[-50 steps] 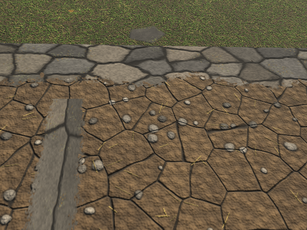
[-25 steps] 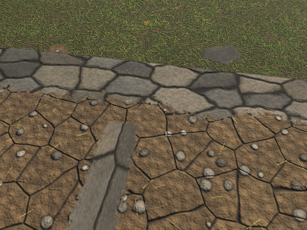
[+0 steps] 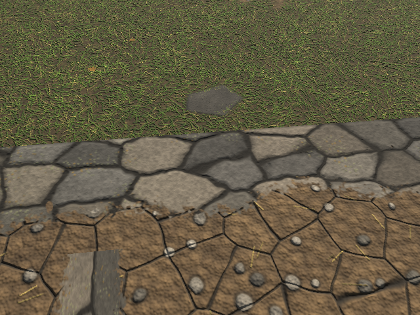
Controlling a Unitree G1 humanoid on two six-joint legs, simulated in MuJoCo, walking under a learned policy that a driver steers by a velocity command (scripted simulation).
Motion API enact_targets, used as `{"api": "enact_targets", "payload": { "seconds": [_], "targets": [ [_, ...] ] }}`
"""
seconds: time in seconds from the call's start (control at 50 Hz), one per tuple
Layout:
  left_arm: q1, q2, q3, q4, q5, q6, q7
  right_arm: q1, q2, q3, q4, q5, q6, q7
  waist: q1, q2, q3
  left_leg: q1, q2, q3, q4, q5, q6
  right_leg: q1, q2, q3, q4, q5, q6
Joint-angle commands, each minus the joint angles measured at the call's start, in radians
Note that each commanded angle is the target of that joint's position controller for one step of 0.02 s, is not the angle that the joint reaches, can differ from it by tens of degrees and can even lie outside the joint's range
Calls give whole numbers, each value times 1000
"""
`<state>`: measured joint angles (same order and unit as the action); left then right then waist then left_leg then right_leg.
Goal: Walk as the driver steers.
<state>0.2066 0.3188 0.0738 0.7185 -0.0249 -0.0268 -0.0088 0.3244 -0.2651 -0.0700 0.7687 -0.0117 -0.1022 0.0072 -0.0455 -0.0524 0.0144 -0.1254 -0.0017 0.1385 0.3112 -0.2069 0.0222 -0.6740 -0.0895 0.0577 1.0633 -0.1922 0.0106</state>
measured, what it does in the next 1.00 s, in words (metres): walks ahead, turning right: right foot, then left foot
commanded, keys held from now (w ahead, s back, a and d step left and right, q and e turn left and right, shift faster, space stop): w+e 0.64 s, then w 0.30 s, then w+q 0.06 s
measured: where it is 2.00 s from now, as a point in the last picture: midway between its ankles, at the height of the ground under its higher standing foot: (285, 201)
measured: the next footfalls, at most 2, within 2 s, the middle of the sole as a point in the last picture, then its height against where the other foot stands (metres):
right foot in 0.24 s outside the picture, level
left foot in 0.74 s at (222, 276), level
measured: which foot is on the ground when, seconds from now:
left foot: down 0.00-0.26, up 0.28-0.72, down 0.74-1.00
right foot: up 0.00-0.22, down 0.24-0.74, up 0.76-1.00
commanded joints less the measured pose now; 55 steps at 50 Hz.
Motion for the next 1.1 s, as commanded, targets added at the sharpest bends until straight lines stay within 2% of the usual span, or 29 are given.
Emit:
{"api": "enact_targets", "payload": {
  "seconds": [0.02, 0.08, 0.16, 0.2, 0.22, 0.24, 0.26, 0.28, 0.3, 0.32, 0.34, 0.36, 0.38, 0.46, 0.56, 0.64, 0.7, 0.72, 0.74, 0.76, 0.78, 0.8, 0.82, 0.84, 0.86, 0.9, 0.94, 1.0, 1.1],
  "targets": [
    [-16, -3, -8, -71, 4, -6, -16, -81, -143, -35, -61, 2, -17, -12, 30, 113, 23, 24, 267, -105, -167, 258, 158, -34, -34, 25, -146, 148, 0],
    [-123, -9, -15, -106, 5, -11, -37, -52, -176, -45, -40, 12, -6, -19, -8, 101, 54, 50, 272, -34, -167, 246, 139, -1, -20, -33, -294, 213, -18],
    [-199, 17, -8, -156, 3, -8, -55, -18, -212, -60, -12, 35, 17, -18, -17, 106, 79, 160, 305, 15, -106, 336, 110, 9, 4, -87, -392, 107, -70],
    [-151, 50, 10, -162, 6, -2, -55, -26, -245, -69, -11, 43, 31, -21, 27, 137, 23, 193, 300, 51, 35, 669, 89, 128, 70, -148, -406, 3, -112],
    [-42, 82, 31, -139, 5, 1, -51, -37, -253, -70, -13, 49, 40, -23, 95, 136, -42, 177, 277, 79, 196, 808, 72, 276, 121, -181, -440, -5, -141],
    [133, 144, 67, -91, 1, 6, -38, -32, -229, -59, -18, 48, 43, -26, 179, 111, -134, 67, 234, 105, 428, 787, 37, 539, 168, -176, -487, 48, -179],
    [247, 244, 95, -68, -5, 16, -15, 2, -139, -27, -45, 3, 35, -26, 186, -89, -214, -232, 167, 101, 776, 191, -16, 831, -30, 135, -497, 115, -250],
    [183, 313, 91, -110, -2, -2, -21, 45, -63, 4, -107, 0, 3, -19, 87, -244, -356, -583, -44, -101, 1080, -411, -65, 1052, -239, 758, -703, -150, -456],
    [195, 221, 67, -117, 1, -19, -31, -73, -172, -16, -119, 40, -28, -7, 167, -81, -352, -689, 6, -248, 1125, -348, -45, 1037, -246, 760, -794, -214, -413],
    [170, 172, 53, -104, 5, -31, -32, -124, -178, -16, -138, 60, -41, -3, 151, -58, -219, -733, 45, -229, 1076, -261, -22, 932, -215, 613, -786, -163, -372],
    [107, 140, 41, -109, 3, -37, -31, -125, -164, -12, -125, 39, -44, -11, 101, 36, -133, -679, 92, -228, 985, -183, -17, 774, -167, 488, -777, -45, -332],
    [46, 107, 31, -120, 8, -38, -27, -120, -172, -19, -116, 12, -39, -19, 63, 35, -101, -603, 121, -232, 899, -135, -22, 655, -128, 401, -780, 65, -308],
    [14, 93, 24, -136, 18, -38, -23, -103, -174, -23, -111, 4, -27, -16, 35, 17, -85, -542, 134, -234, 867, -103, -27, 579, -100, 355, -802, 132, -302],
    [40, 120, 31, -110, 15, -45, 1, -143, -124, -10, -123, -9, 4, -17, 29, 26, -51, -511, 109, -198, 699, 5, -80, 460, -55, 247, -835, 302, -309],
    [113, 132, 35, -72, 2, -31, 21, -333, -81, 11, -164, 3, -5, -1, 104, -21, -13, -442, 35, -188, 329, 282, -93, 432, 6, 204, -813, 166, -240],
    [166, 130, 35, -44, -6, -20, 26, -395, -114, 1, -187, 17, -21, 19, 122, -37, -4, -398, 6, -218, 206, 266, -69, 507, -34, 305, -740, 97, -226],
    [158, 118, 34, -32, 3, -13, 29, -322, -136, -12, -170, 17, -32, 26, 86, -81, -16, -316, 9, -201, 173, 172, -23, 573, -67, 347, -663, 164, -203],
    [151, 101, 28, -32, 4, -11, 27, -245, -147, -23, -149, 12, -36, 21, 45, -82, -44, -208, -4, -176, 130, 170, 5, 572, -37, 332, -597, 255, -183],
    [148, 59, 12, -40, 11, -14, 22, -136, -179, -36, -134, -2, -41, 16, -8, -52, -142, -12, 64, -226, 148, 178, 57, 527, 15, 283, -425, 282, -152],
    [235, 6, -7, -53, 10, -20, 21, -2, -255, -55, -118, -19, -41, 11, -16, 132, -301, 347, 264, -515, 163, 128, 183, 266, 125, 180, -106, 67, -86],
    [320, 7, -15, -46, -10, -29, 23, 82, -256, -63, -68, 2, -28, 25, -4, 376, -356, 485, 393, -892, 25, -149, 281, 17, 189, 123, 135, -391, -41],
    [241, 96, 3, -40, -19, -31, 22, 59, -175, -41, -75, 26, -25, 26, -30, 243, -225, 403, 378, -885, -16, -337, 247, -89, 135, 161, 231, -345, -41],
    [132, 119, 9, -60, -12, -31, 22, -1, -140, -29, -82, 24, -16, 22, -34, 155, -106, 273, 341, -747, -32, -299, 212, -108, 100, 127, 241, -261, -41],
    [69, 107, 7, -78, 3, -34, 21, -46, -124, -19, -86, 14, -9, 20, -17, 109, -36, 152, 300, -641, -55, -192, 201, -90, 71, 96, 201, -201, -42],
    [49, 89, 8, -85, 11, -37, 17, -74, -106, -12, -83, 6, -8, 19, 9, 111, -1, 75, 264, -568, -78, -93, 196, -62, 36, 84, 141, -153, -42],
    [78, 55, 4, -73, 10, -36, 11, -85, -88, -4, -75, 4, -13, 18, 41, 156, -13, 9, 216, -471, -113, 33, 191, 13, 4, 52, 63, -114, -35],
    [58, 27, -5, -78, 16, -34, 10, -68, -114, -10, -57, 13, -17, 16, 40, 155, -11, -10, 212, -408, -139, 140, 209, 12, -7, 23, -18, -86, -20],
    [-50, -3, -21, -110, 28, -47, 10, -36, -154, -19, -35, 25, -6, 8, 15, 126, 5, -25, 191, -353, -158, 220, 212, 29, -7, -3, -229, 41, 1],
    [-191, 0, -22, -135, 13, -66, -10, 52, -179, -24, 2, 42, 16, 0, -32, 129, 17, -36, 180, -327, -118, 220, 188, 161, 55, -21, -477, 212, 23]
  ]
}}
